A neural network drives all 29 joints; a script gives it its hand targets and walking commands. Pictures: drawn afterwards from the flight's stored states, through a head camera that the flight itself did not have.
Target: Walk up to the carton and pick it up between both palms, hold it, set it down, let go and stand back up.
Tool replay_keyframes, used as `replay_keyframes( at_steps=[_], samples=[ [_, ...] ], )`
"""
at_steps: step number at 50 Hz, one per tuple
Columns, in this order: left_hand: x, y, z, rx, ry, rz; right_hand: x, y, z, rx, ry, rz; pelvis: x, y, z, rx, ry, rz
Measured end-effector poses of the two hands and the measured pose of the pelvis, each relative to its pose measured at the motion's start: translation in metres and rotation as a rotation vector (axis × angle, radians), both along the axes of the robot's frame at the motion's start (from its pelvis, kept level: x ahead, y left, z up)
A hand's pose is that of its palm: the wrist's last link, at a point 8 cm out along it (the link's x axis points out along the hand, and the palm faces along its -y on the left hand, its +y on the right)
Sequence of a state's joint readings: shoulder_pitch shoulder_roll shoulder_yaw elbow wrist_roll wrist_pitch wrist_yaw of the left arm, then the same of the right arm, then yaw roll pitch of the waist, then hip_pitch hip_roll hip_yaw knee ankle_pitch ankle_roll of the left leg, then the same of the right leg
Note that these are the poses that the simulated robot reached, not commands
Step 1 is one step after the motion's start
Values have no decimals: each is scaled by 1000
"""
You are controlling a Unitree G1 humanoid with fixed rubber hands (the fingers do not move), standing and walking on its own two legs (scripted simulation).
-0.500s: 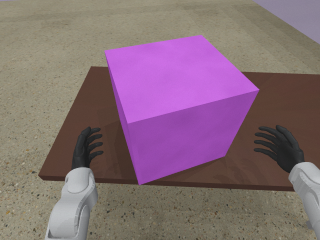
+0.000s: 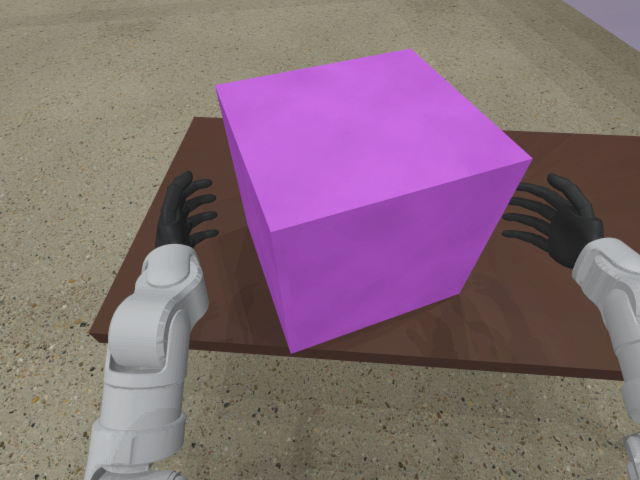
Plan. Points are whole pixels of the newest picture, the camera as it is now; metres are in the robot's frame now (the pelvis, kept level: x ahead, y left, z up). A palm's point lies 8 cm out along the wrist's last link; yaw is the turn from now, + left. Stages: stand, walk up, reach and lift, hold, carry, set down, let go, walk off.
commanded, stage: reach and lift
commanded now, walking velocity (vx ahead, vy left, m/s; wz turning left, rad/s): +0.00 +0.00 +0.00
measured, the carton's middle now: (350, 201) +0.50 +0.01 +0.04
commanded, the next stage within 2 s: none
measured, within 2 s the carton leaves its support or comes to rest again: neither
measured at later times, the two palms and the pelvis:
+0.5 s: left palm (153, 213) +0.33 +0.22 +0.18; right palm (554, 178) +0.44 -0.23 +0.16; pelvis +0.00 +0.00 +0.00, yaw +0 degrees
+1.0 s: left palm (166, 183) +0.39 +0.23 +0.17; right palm (529, 144) +0.49 -0.21 +0.17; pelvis +0.01 +0.00 +0.00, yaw +0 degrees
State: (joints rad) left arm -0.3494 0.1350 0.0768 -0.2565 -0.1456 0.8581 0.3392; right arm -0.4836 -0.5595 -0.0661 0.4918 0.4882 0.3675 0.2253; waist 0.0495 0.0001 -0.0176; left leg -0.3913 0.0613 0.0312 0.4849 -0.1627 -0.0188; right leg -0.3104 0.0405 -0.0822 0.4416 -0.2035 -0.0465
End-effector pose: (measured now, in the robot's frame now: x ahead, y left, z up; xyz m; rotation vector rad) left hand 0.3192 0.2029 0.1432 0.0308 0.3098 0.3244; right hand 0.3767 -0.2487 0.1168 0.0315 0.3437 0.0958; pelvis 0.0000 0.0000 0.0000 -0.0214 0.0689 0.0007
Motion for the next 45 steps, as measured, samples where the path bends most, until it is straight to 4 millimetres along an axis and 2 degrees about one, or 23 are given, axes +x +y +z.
replay_keyframes(
  at_steps=[6, 14, 19, 24, 30, 38, 45],
  samples=[
    [8, 7, -5, 13, 30, 17, 23, 6, -1, 3, -3, 8, 8, -2, 1, 2, 17, 0],
    [10, 18, 2, 44, 34, 25, 46, 14, 8, 24, -49, 11, 13, -1, 2, 1, 25, 0],
    [8, 21, 13, 50, 12, 17, 54, 17, 21, 31, -87, 23, 11, -1, 1, 1, 22, 0],
    [10, 18, 32, 51, -38, -3, 58, 23, 39, 40, -115, 33, 6, -1, 1, 1, 16, 0],
    [27, 20, 49, 39, -51, -7, 69, 28, 54, 64, -96, 23, 0, 0, 1, -1, 10, -1],
    [52, 23, 41, 28, 15, 6, 89, 34, 64, 83, -89, 16, 2, 1, 1, -1, 39, -1],
    [64, 26, 27, 17, 49, 5, 106, 39, 53, 81, -57, 21, 9, 1, 1, -2, 72, -1]
  ],
)
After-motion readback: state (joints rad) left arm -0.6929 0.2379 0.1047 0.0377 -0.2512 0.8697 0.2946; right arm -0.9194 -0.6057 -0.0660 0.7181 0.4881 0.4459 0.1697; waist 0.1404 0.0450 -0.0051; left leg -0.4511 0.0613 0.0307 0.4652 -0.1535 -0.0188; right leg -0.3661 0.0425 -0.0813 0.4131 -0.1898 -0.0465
